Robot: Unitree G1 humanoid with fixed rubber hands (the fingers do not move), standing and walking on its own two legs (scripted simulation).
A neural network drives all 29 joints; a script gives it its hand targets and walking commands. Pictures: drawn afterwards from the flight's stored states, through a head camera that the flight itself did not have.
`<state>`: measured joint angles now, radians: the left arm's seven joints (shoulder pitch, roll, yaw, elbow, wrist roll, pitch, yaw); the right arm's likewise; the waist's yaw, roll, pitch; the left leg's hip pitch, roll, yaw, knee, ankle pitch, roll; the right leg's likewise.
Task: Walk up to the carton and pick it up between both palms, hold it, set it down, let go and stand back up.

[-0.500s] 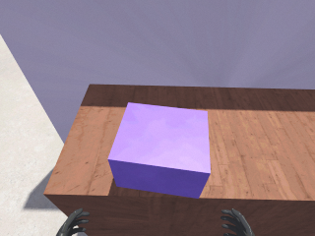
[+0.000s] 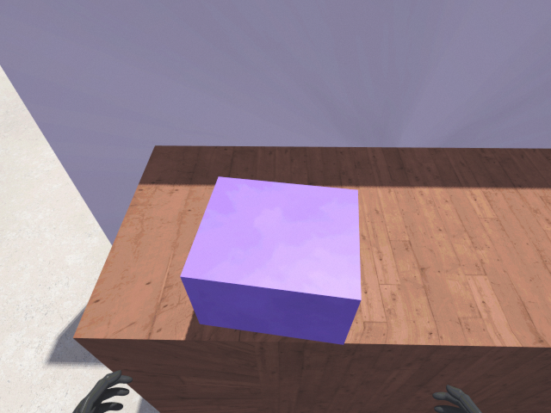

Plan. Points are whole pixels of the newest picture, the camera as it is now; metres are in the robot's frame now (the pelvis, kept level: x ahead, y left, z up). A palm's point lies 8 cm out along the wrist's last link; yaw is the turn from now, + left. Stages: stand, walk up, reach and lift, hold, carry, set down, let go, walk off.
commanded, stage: stand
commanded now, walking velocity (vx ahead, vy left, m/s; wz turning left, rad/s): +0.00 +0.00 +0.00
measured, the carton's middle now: (278, 257) +0.39 -0.03 -0.02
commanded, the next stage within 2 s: none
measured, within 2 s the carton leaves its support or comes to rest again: neither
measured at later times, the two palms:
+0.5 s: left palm out of the picture +0.15 +0.27 -0.07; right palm out of the picture +0.09 -0.29 -0.09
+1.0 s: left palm out of the picture +0.14 +0.27 -0.07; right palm out of the picture +0.08 -0.29 -0.10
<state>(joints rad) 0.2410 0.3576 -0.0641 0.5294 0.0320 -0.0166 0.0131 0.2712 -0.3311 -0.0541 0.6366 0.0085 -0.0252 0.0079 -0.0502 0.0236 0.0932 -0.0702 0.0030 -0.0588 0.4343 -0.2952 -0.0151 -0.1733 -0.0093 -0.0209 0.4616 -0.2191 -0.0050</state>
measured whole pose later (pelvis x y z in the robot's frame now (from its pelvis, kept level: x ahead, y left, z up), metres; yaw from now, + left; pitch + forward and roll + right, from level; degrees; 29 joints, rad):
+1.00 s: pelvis +0.00 +0.00 +0.00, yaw +0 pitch -4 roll +0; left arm 0.24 0.38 -0.06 0.65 0.02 -0.03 0.01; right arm 0.27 -0.33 -0.05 0.72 0.01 -0.02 0.00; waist -0.05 0.02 0.09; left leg -0.07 0.00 -0.06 0.43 -0.30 -0.02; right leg -0.18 -0.01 -0.02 0.46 -0.22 -0.01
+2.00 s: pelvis +0.00 +0.00 +0.00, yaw +0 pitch -4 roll +0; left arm 0.21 0.38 -0.06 0.74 0.01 -0.03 0.01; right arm 0.27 -0.33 -0.05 0.78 0.01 -0.02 0.00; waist -0.05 0.03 0.09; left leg -0.07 0.00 -0.06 0.43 -0.30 -0.02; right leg -0.18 -0.01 -0.02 0.46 -0.22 -0.01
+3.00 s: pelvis +0.00 +0.00 +0.00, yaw +0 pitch -4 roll +0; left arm 0.19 0.38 -0.06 0.81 0.00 -0.03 0.01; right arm 0.27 -0.33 -0.05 0.83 0.01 -0.02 0.00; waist -0.05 0.03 0.09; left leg -0.07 0.00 -0.06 0.43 -0.30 -0.02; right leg -0.17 -0.01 -0.02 0.46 -0.22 -0.01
